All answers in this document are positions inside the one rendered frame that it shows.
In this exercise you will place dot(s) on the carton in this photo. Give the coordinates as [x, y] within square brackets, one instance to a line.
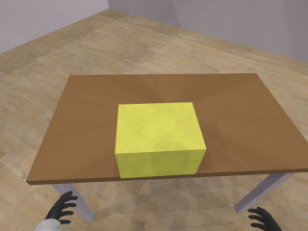
[158, 139]

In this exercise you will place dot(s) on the table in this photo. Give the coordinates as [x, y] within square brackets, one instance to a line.
[244, 128]

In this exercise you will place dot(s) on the right robot hand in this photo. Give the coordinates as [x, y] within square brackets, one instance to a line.
[265, 217]

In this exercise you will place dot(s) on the left robot forearm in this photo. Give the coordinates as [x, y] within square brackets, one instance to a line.
[49, 224]

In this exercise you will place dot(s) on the left robot hand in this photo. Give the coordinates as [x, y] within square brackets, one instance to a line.
[57, 212]

